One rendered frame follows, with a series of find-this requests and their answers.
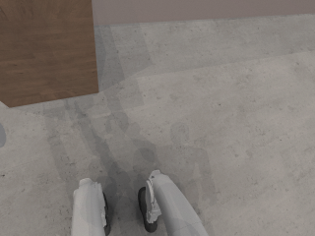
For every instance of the right robot thigh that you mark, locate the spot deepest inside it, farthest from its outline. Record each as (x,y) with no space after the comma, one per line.
(179,218)

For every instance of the cabinet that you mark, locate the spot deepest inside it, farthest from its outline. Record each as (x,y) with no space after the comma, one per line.
(47,51)

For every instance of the left robot thigh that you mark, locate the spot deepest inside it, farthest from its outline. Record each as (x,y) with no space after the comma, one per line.
(88,202)

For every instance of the robot thigh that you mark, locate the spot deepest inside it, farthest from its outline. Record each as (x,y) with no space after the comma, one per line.
(179,218)
(88,202)

